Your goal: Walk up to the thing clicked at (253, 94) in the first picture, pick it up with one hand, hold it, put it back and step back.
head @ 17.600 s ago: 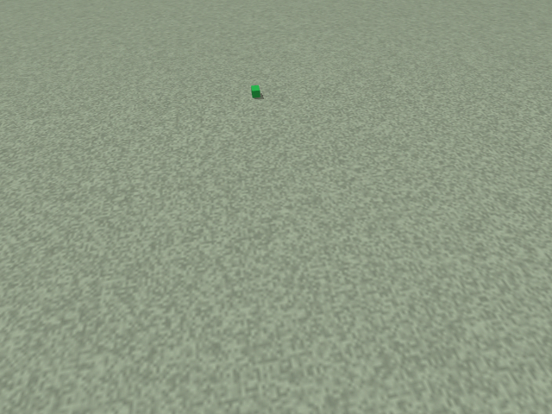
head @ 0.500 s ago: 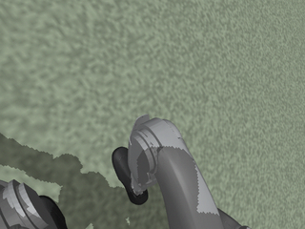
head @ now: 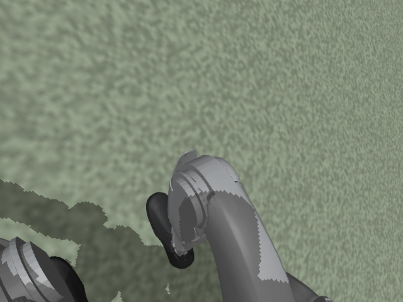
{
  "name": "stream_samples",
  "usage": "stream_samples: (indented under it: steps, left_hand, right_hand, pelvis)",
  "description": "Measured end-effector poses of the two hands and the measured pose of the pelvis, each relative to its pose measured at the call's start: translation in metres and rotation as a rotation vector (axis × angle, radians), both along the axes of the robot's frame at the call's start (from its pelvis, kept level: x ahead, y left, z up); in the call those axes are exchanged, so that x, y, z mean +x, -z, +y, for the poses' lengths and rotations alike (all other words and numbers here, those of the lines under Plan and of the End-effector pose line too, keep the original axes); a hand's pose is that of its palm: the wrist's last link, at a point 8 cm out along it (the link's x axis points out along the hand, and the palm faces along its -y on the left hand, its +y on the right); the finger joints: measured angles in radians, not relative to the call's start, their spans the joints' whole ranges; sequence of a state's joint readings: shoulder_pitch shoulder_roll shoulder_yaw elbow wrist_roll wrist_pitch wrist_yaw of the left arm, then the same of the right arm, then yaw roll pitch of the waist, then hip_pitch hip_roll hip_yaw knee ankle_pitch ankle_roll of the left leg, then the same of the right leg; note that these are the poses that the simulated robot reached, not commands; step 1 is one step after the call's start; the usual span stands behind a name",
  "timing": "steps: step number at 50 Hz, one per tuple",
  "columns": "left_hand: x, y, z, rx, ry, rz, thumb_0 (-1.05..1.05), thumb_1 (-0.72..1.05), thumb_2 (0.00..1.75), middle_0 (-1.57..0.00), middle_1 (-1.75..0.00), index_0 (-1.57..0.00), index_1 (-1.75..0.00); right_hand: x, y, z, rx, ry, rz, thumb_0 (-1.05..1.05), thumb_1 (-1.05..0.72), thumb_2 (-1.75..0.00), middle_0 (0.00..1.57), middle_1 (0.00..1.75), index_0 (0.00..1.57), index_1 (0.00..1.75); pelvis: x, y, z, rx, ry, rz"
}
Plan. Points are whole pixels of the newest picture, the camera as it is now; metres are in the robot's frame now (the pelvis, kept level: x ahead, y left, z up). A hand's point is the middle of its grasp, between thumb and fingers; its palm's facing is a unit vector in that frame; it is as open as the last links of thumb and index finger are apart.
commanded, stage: close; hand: left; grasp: from above
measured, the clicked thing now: out of the picture +0.48 +0.35 -0.28
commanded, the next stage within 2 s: settle in 0.84 s
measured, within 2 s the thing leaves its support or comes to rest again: leaves its support in 1.22 s
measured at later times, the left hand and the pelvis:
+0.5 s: hand out of the picture +0.46 +0.35 -0.26, palm faces -0.40 -0.23 -0.89, open 10.8 cm; pelvis +0.00 +0.00 +0.00, yaw +0 degrees
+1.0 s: hand out of the picture +0.47 +0.35 -0.25, palm faces -0.39 -0.23 -0.89, open 10.4 cm; pelvis +0.00 +0.00 +0.00, yaw +0 degrees
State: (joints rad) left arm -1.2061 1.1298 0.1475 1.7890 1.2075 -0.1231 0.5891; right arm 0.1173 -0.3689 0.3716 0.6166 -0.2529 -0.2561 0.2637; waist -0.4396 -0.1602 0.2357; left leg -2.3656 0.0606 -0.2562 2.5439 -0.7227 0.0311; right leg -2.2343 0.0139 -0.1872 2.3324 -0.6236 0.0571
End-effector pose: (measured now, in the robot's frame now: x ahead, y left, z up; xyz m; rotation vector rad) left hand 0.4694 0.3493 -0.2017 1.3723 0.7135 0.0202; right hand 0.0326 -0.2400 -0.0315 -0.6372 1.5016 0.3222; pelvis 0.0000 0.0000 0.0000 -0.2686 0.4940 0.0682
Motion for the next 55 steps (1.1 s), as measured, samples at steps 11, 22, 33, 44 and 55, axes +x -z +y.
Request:
stream_samples:
  steps: [11, 22, 33, 44, 55]
  left_hand:
    - [0.002, 0.002, -0.002, -0.01, -0.006, 0.012, 0.0, -0.23, 0.81, -0.28, -0.89, -0.3, -0.86]
    - [0.0, 0.0, 0.002, -0.001, -0.008, 0.012, 0.0, -0.06, 0.72, -0.39, -0.83, -0.43, -0.79]
    - [0.0, -0.003, 0.005, -0.003, 0.0, 0.012, 0.01, -0.01, 0.57, -0.48, -0.76, -0.53, -0.71]
    - [0.002, -0.004, 0.007, 0.003, 0.004, 0.009, 0.01, -0.02, 0.5, -0.57, -0.67, -0.62, -0.62]
    - [0.004, -0.007, 0.009, -0.001, -0.013, 0.006, 0.01, -0.04, 0.49, -0.65, -0.59, -0.68, -0.56]
  right_hand:
    - [-0.003, 0.001, 0.0, -0.001, 0.015, 0.004, 0.0, -0.9, -0.9, 0.2, 0.3, 0.2, 0.29]
    - [-0.004, -0.001, 0.0, -0.008, 0.019, 0.007, 0.0, -0.9, -0.9, 0.2, 0.3, 0.2, 0.29]
    - [-0.001, 0.002, 0.0, -0.013, 0.014, -0.006, 0.0, -0.9, -0.9, 0.2, 0.3, 0.2, 0.29]
    - [-0.001, 0.004, 0.002, -0.006, 0.013, -0.004, 0.0, -0.9, -0.9, 0.2, 0.3, 0.2, 0.29]
    - [-0.004, 0.004, 0.003, -0.016, 0.028, 0.006, 0.0, -0.91, -0.9, 0.2, 0.3, 0.2, 0.29]
  pelvis:
    - [-0.001, -0.001, 0.0, 0.001, 0.001, 0.0]
    - [0.0, -0.002, 0.0, -0.001, 0.002, 0.004]
    - [-0.001, 0.0, 0.0, -0.001, 0.002, -0.003]
    - [-0.001, 0.0, 0.0, 0.001, 0.001, -0.002]
    - [-0.001, -0.001, 0.0, 0.002, 0.003, 0.007]
